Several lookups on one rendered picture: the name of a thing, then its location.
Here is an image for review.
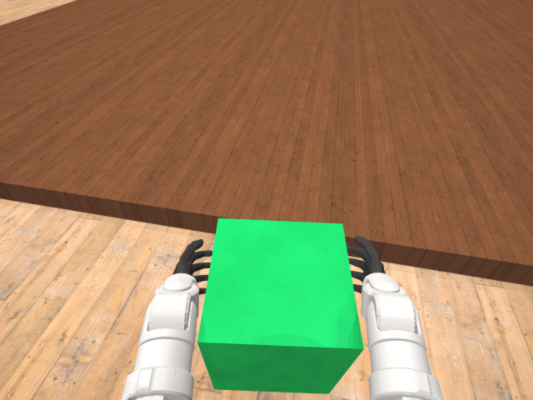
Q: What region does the robot left forearm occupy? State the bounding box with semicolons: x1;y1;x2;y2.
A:
121;273;199;400

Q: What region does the carton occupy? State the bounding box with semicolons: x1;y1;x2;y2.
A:
197;218;364;394

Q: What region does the robot right hand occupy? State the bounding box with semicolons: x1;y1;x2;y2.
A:
346;236;386;294

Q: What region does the robot left hand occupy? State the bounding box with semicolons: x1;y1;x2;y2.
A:
172;239;212;295

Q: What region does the robot right forearm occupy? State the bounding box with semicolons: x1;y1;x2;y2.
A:
361;272;443;400

